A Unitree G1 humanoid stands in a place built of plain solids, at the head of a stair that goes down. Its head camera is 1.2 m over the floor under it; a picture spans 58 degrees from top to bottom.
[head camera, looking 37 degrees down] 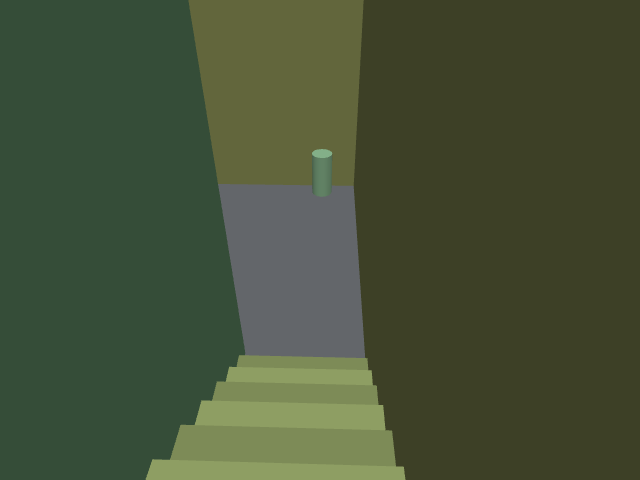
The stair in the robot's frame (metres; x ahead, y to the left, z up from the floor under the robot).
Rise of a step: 0.18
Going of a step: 0.24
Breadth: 0.91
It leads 2 degrees to the right of straight ahead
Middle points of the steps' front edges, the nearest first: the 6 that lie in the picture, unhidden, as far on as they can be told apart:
0.76 0.15 -0.37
0.99 0.15 -0.55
1.23 0.14 -0.73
1.46 0.13 -0.92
1.70 0.13 -1.10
1.93 0.12 -1.28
